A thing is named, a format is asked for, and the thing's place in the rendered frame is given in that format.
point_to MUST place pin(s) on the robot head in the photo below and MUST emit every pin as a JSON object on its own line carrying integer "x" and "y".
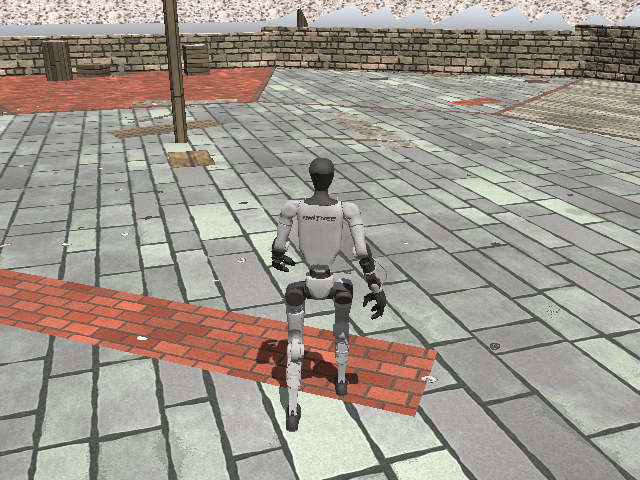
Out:
{"x": 322, "y": 172}

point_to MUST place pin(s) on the right robot upper arm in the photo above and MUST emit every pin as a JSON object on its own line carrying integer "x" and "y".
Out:
{"x": 353, "y": 213}

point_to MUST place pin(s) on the left robot upper arm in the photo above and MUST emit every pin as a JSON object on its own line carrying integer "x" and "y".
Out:
{"x": 289, "y": 210}

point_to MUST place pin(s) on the robot right foot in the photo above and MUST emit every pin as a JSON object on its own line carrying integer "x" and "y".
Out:
{"x": 341, "y": 389}

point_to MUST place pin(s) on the robot right forearm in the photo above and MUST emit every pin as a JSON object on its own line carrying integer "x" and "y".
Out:
{"x": 370, "y": 272}

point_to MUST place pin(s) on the robot left forearm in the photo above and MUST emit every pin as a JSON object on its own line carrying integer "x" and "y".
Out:
{"x": 277, "y": 257}

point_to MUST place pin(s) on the left robot hand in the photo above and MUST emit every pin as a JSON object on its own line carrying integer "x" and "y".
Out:
{"x": 287, "y": 260}

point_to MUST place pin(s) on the right robot hand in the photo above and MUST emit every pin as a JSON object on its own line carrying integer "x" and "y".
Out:
{"x": 381, "y": 303}

